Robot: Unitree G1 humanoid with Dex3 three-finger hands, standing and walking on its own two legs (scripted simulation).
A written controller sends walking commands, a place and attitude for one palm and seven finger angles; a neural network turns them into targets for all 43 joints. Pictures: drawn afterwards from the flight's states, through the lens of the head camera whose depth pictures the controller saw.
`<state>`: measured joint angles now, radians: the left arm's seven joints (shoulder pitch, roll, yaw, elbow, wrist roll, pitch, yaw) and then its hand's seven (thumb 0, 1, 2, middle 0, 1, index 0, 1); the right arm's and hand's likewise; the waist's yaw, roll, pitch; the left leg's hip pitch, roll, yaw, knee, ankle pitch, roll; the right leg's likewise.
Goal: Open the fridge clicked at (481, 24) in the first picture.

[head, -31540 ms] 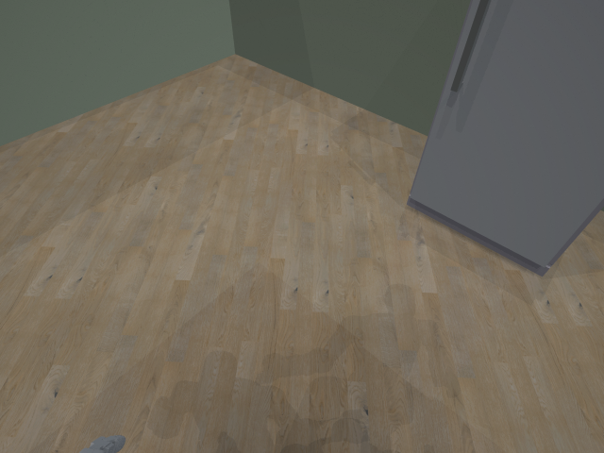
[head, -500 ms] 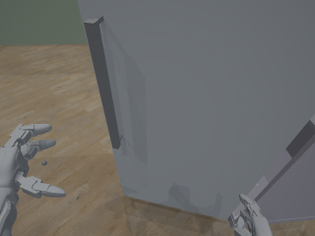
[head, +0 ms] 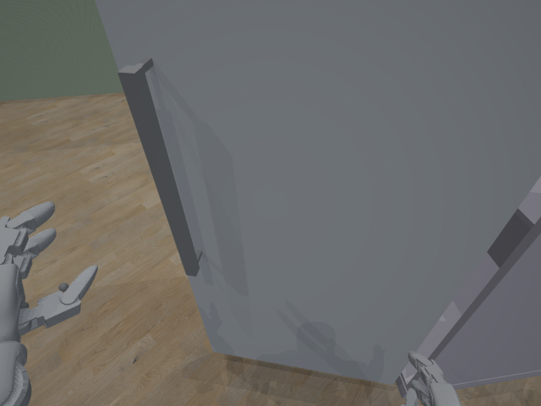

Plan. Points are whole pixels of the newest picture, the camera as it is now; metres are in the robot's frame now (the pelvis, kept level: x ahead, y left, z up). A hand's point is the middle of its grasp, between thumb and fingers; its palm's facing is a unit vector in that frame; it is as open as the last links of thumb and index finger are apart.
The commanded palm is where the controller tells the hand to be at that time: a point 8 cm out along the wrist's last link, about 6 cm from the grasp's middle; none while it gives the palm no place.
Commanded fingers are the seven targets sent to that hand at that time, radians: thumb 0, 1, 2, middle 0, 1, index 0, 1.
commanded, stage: draw the hand back to the body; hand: left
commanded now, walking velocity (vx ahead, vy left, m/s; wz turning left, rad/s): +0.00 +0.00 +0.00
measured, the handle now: (174, 189) +0.42 +0.23 +0.10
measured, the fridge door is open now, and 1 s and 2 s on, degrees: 72 72 72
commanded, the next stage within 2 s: step back with the hand held close in 0.50 s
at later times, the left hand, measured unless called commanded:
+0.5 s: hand (66, 295) +0.18 +0.26 +0.16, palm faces +0.49 -0.79 -0.37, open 7.5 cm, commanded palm +0.13 +0.29 +0.17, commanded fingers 0.00 0.90 0.90 -0.20 -0.30 -0.20 -0.30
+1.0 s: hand (50, 309) +0.16 +0.27 +0.15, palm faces +0.35 -0.80 -0.50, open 7.4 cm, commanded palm +0.10 +0.31 +0.18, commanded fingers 0.00 0.90 0.90 -0.20 -0.30 -0.20 -0.30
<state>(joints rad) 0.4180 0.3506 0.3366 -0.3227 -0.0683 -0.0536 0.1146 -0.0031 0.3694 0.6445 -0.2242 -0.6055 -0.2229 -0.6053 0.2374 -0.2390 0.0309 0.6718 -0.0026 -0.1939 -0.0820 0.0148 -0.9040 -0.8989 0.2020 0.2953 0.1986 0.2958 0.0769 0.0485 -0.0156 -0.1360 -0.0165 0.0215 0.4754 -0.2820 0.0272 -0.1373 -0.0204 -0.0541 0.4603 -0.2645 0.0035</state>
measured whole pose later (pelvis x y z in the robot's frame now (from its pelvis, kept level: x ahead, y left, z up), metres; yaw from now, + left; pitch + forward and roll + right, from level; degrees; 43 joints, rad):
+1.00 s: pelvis -0.04 +0.01 +0.00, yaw -1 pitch +0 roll +0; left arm 0.56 0.43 0.40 -0.50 -0.04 -0.16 0.11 0.01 0.89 0.90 -0.21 -0.30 -0.21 -0.30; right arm 0.20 -0.23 0.00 0.55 0.00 -0.04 -0.08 0.01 -0.91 -0.90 0.20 0.30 0.20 0.30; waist 0.02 -0.01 0.04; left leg -0.27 -0.03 0.05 0.48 -0.21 0.05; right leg -0.28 -0.03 -0.03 0.46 -0.18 0.02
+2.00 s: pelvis -0.22 -0.01 +0.00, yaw -1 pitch +0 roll -3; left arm 0.52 0.48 0.45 -0.54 -0.05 -0.21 0.11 0.01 0.89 0.90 -0.21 -0.30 -0.21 -0.30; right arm 0.12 -0.18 0.00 0.54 -0.01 -0.15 -0.04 0.01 -0.90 -0.90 0.20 0.30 0.20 0.30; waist -0.01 -0.01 0.04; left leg -0.38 0.08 0.09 0.38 -0.01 0.04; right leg -0.37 0.07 -0.01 0.83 -0.47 0.02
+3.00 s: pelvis -0.37 -0.03 -0.01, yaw +0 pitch -2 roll +1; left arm 0.50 0.41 0.41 -0.49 -0.01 -0.23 0.17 0.01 0.89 0.90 -0.21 -0.30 -0.21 -0.30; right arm 0.27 -0.25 -0.02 0.64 -0.02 -0.13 -0.08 0.01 -0.91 -0.90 0.20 0.29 0.20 0.30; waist 0.01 -0.03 -0.02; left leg -0.26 0.05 0.06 0.55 -0.23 -0.02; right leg -0.24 0.00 -0.10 0.59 -0.32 -0.06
